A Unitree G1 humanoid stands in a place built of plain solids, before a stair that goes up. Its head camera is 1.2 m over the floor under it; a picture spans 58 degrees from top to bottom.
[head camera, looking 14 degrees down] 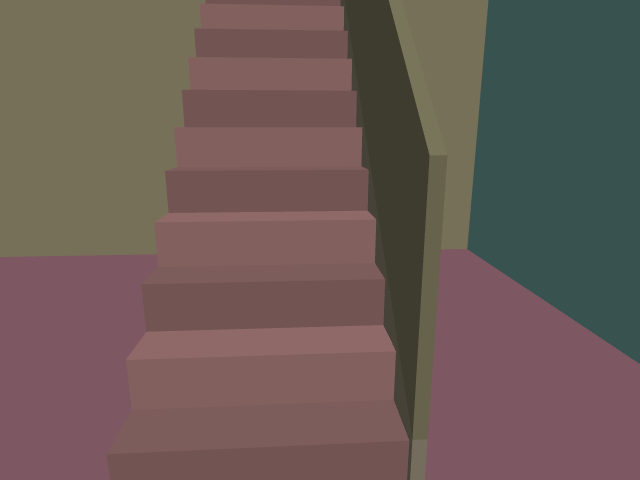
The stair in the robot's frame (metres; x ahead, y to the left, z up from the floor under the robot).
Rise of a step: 0.20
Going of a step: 0.23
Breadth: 0.98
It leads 4 degrees to the left of straight ahead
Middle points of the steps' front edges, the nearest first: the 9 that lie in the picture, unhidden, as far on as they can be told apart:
1.20 0.19 0.20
1.43 0.21 0.41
1.66 0.22 0.61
1.89 0.24 0.82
2.11 0.25 1.02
2.34 0.26 1.23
2.57 0.28 1.43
2.79 0.29 1.63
3.02 0.31 1.84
